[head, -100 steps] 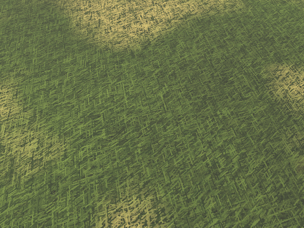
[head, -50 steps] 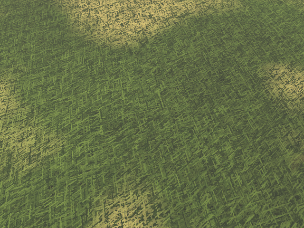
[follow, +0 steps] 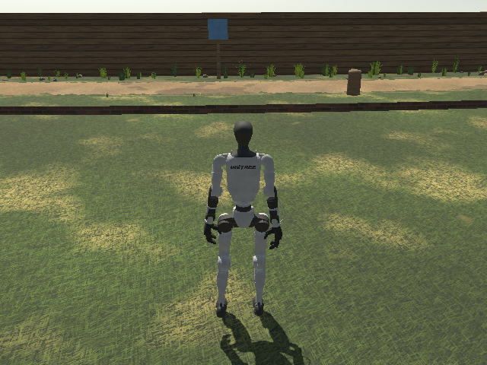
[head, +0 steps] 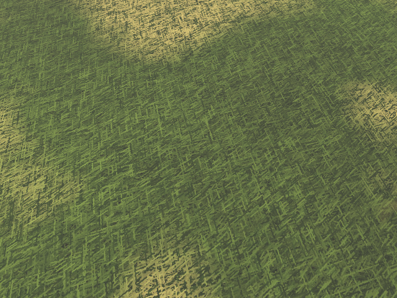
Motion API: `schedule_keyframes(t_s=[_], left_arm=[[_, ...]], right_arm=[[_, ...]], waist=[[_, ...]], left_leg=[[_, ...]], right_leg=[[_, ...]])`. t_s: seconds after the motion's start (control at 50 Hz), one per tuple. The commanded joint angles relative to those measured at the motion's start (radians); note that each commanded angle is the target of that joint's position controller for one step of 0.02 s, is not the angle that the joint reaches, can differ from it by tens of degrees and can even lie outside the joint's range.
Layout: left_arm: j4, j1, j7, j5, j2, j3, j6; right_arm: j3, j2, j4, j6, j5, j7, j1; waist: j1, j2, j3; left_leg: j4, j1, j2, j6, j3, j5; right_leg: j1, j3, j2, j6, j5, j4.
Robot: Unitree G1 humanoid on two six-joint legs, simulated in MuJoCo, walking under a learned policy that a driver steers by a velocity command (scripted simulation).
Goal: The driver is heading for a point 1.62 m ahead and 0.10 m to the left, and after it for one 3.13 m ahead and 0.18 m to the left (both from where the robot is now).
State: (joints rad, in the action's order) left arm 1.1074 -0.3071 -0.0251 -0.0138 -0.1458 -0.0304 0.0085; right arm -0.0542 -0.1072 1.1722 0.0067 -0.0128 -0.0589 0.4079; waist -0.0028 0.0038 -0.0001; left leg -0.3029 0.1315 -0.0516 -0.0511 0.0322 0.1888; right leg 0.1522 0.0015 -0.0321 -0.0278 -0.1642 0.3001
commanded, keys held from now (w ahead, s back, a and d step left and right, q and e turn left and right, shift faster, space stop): no key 0.08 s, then w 0.92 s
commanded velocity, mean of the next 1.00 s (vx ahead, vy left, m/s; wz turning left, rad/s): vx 0.34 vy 0.00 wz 0.00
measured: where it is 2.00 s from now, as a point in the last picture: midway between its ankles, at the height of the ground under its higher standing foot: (186, 223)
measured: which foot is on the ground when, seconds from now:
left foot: down 0.00-0.90, up 0.92-1.00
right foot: down 0.00-0.40, up 0.42-0.88, down 0.90-1.00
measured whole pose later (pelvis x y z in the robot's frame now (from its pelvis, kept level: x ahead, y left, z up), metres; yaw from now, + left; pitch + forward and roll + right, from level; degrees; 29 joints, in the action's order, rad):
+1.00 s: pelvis +0.38 +0.04 -0.19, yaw +0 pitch +3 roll -1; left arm 0.91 -0.11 0.06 0.01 -0.19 -0.03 0.09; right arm -0.01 -0.14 1.05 0.11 -0.05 0.01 0.48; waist -0.09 -0.01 -0.03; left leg -1.70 0.50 0.00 0.04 0.10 0.57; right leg 0.39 0.07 -0.10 -0.12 -0.16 0.51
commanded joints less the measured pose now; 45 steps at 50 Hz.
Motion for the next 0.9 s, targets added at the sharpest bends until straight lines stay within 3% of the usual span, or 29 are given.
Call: schedule_keyframes(t_s=[0.02,0.08,0.16,0.2,0.24,0.26,0.28,0.3,0.32,0.34,0.38,0.4,0.42,0.44,0.46,0.48,0.5,0.52,0.56,0.58,0.6,0.64,0.7,0.76,0.8,0.84,0.86,0.88,0.9], left_arm=[[-0.014,-0.073,-0.002,-0.001,-0.078,-0.011,0.003],[-0.015,-0.075,-0.002,-0.002,-0.078,-0.012,0.003],[-0.031,-0.061,-0.015,-0.018,-0.147,-0.039,0.0],[-0.039,-0.063,-0.019,-0.028,-0.16,-0.056,0.012],[-0.026,-0.126,-0.018,-0.025,-0.192,-0.076,0.028],[-0.022,-0.144,-0.02,-0.032,-0.177,-0.076,0.033],[-0.028,-0.127,-0.018,-0.045,-0.176,-0.07,0.031],[-0.04,-0.096,-0.015,-0.046,-0.169,-0.069,0.031],[-0.042,-0.084,-0.011,-0.025,-0.164,-0.075,0.04],[-0.055,-0.039,-0.006,-0.035,-0.181,-0.079,0.043],[-0.1,0.134,0.01,-0.042,-0.134,-0.061,0.053],[-0.136,0.195,0.02,-0.044,-0.093,-0.044,0.067],[-0.162,0.171,0.034,-0.022,-0.079,-0.037,0.092],[-0.199,0.142,0.037,-0.06,-0.023,-0.023,0.099],[-0.219,0.202,0.028,-0.081,-0.113,-0.032,0.1],[-0.213,0.187,0.023,-0.065,-0.139,-0.036,0.096],[-0.189,0.128,0.022,-0.04,-0.142,-0.04,0.084],[-0.193,0.142,0.037,-0.035,-0.154,-0.049,0.088],[-0.227,0.24,0.055,-0.02,-0.139,-0.044,0.089],[-0.251,0.292,0.065,-0.012,-0.122,-0.038,0.083],[-0.258,0.32,0.071,-0.007,-0.11,-0.037,0.08],[-0.281,0.36,0.101,0.002,-0.085,-0.03,0.078],[-0.339,0.454,0.131,0.002,-0.088,-0.024,0.085],[-0.407,0.599,0.156,-0.004,-0.074,-0.005,0.114],[-0.421,0.627,0.163,0.002,-0.079,0.005,0.149],[-0.372,0.474,0.159,0.017,-0.091,0.006,0.17],[-0.313,0.299,0.152,0.017,-0.106,-0.004,0.166],[-0.235,0.052,0.139,0.011,-0.133,-0.025,0.153],[-0.158,-0.16,0.12,0.006,-0.171,-0.039,0.113]], right_arm=[[-0.009,-0.066,0.006,0.0,-0.001,-0.003,0.118],[-0.009,-0.066,0.007,-0.002,-0.001,-0.004,0.124],[-0.024,-0.083,0.002,0.0,-0.006,-0.013,0.155],[-0.023,-0.06,-0.005,0.021,-0.001,-0.007,0.157],[-0.02,-0.043,-0.011,0.052,0.006,0.014,0.165],[-0.023,-0.062,-0.031,0.069,-0.009,0.019,0.125],[-0.008,-0.041,-0.091,0.082,-0.029,0.014,0.033],[-0.007,-0.051,-0.099,0.092,-0.035,0.014,0.016],[-0.028,-0.104,-0.039,0.1,-0.012,0.028,0.118],[-0.032,-0.088,-0.009,0.101,-0.005,0.037,0.211],[-0.038,-0.063,0.064,0.097,-0.002,0.044,0.442],[-0.056,-0.132,0.079,0.103,0.008,0.043,0.553],[-0.038,-0.15,0.052,0.112,0.004,0.058,0.541],[-0.052,-0.258,0.032,0.128,0.022,0.061,0.46],[-0.024,-0.172,0.004,0.141,0.026,0.069,0.355],[-0.01,-0.156,-0.024,0.136,0.024,0.071,0.277],[-0.005,-0.166,-0.048,0.13,0.019,0.07,0.219],[0.007,-0.141,-0.056,0.141,0.009,0.061,0.201],[0.027,-0.117,-0.069,0.146,0.011,0.031,0.183],[0.024,-0.137,-0.068,0.142,0.021,0.016,0.21],[0.022,-0.139,-0.061,0.131,0.014,0.001,0.213],[0.027,-0.145,-0.056,0.124,0.011,-0.011,0.266],[0.033,-0.126,-0.059,0.113,0.007,-0.008,0.312],[0.035,-0.111,-0.063,0.085,-0.003,-0.005,0.371],[0.035,-0.103,-0.07,0.072,-0.013,-0.005,0.374],[0.031,-0.118,-0.091,0.064,-0.016,0.005,0.296],[0.022,-0.147,-0.091,0.061,-0.007,0.019,0.278],[0.021,-0.159,-0.104,0.063,0.0,0.042,0.203],[0.019,-0.134,-0.106,0.082,0.002,0.066,0.144]], waist=[[0.001,0.012,-0.059],[0.0,0.012,-0.068],[-0.015,-0.037,-0.083],[-0.017,-0.073,-0.113],[0.006,-0.156,-0.085],[0.019,-0.124,-0.113],[0.014,-0.105,-0.163],[0.007,-0.102,-0.17],[-0.008,-0.076,-0.074],[-0.058,-0.074,-0.043],[-0.204,-0.026,-0.071],[-0.257,0.163,-0.084],[-0.187,0.189,-0.108],[-0.105,0.342,-0.127],[-0.072,0.127,-0.211],[-0.04,0.025,-0.215],[-0.009,0.005,-0.191],[0.003,0.012,-0.185],[-0.017,0.075,-0.203],[-0.042,0.075,-0.221],[-0.049,0.054,-0.217],[-0.077,0.057,-0.193],[-0.123,0.064,-0.175],[-0.19,0.037,-0.18],[-0.196,0.021,-0.182],[-0.126,0.013,-0.114],[-0.061,0.034,-0.013],[0.082,0.005,0.088],[0.187,-0.049,0.114]], left_leg=[[0.042,0.027,0.017,0.03,-0.011,-0.103],[0.042,0.028,0.018,0.029,-0.012,-0.098],[-0.054,0.073,0.083,0.057,-0.083,0.234],[-0.211,0.132,0.105,0.083,-0.125,0.236],[-0.527,0.187,0.052,0.096,-0.116,0.188],[-0.61,0.301,0.0,0.101,-0.075,0.223],[-0.451,0.406,-0.025,0.14,-0.041,0.353],[-0.336,0.377,-0.031,0.156,-0.048,0.358],[-0.454,0.251,-0.039,0.129,-0.069,0.152],[-0.439,0.145,-0.026,0.12,-0.093,0.125],[-0.308,-0.16,0.034,0.134,-0.142,0.127],[-0.085,-0.222,-0.096,0.203,0.096,0.21],[-0.066,-0.242,-0.216,0.223,0.317,-0.036],[0.071,-0.168,-0.356,0.333,0.622,0.22],[0.07,-0.108,-0.362,0.32,0.611,0.252],[0.045,-0.069,-0.329,0.284,0.503,0.133],[0.045,-0.004,-0.274,0.244,0.391,0.021],[0.025,-0.02,-0.2,0.197,0.282,0.07],[0.065,0.099,-0.112,0.159,0.144,0.033],[0.083,0.165,-0.085,0.157,0.099,0.047],[0.054,0.236,-0.049,0.141,0.041,0.062],[0.015,0.265,-0.048,0.127,0.017,0.098],[-0.133,0.095,-0.067,0.124,0.025,0.092],[-0.313,-0.14,-0.086,0.134,0.073,0.011],[-0.408,-0.226,-0.092,0.139,0.117,-0.117],[-0.58,-0.145,-0.048,0.124,0.077,-0.244],[-0.741,-0.07,-0.039,0.137,0.074,-0.347],[-0.973,0.087,-0.01,0.123,0.034,-0.452],[-1.41,0.443,0.097,0.103,-0.006,0.133]], right_leg=[[0.015,-0.034,0.041,-0.026,0.11,-0.058],[0.022,-0.035,0.04,-0.026,0.1,-0.061],[0.106,-0.061,0.035,-0.065,-0.387,-0.095],[0.16,-0.141,0.108,-0.112,-0.506,-0.128],[0.162,-0.296,0.267,-0.217,-0.52,-0.163],[0.113,-0.357,0.324,-0.252,-0.492,-0.141],[0.049,-0.395,0.338,-0.233,-0.467,-0.138],[0.037,-0.367,0.331,-0.213,-0.414,-0.117],[0.061,-0.309,0.316,-0.228,-0.294,-0.041],[0.152,-0.261,0.287,-0.217,-0.307,0.022],[0.479,-0.091,0.163,-0.156,-0.202,0.277],[0.592,0.034,0.047,-0.098,-0.084,0.677],[0.726,-0.014,0.004,-0.097,-0.281,0.883],[0.879,-0.112,0.044,-0.129,-0.29,0.908],[0.934,-0.136,0.099,-0.138,-0.214,0.941],[0.91,-0.137,0.111,-0.133,-0.115,0.919],[0.81,-0.113,0.128,-0.113,-0.043,0.88],[0.789,-0.134,0.142,-0.103,0.092,0.763],[0.641,-0.054,0.112,-0.071,0.318,0.557],[0.58,0.005,0.075,-0.056,0.41,0.493],[0.459,0.034,0.057,-0.059,0.534,0.393],[0.354,0.057,0.03,-0.076,0.658,0.32],[0.447,0.046,0.038,-0.102,0.673,0.247],[0.636,0.045,0.046,-0.088,0.594,0.14],[0.684,0.036,0.054,-0.067,0.525,0.075],[0.445,0.06,0.046,-0.071,0.579,-0.015],[0.199,0.062,0.037,-0.09,0.635,0.002],[-0.128,0.05,0.067,-0.134,0.746,-0.022],[-0.448,-0.091,0.216,-0.225,0.851,0.037]])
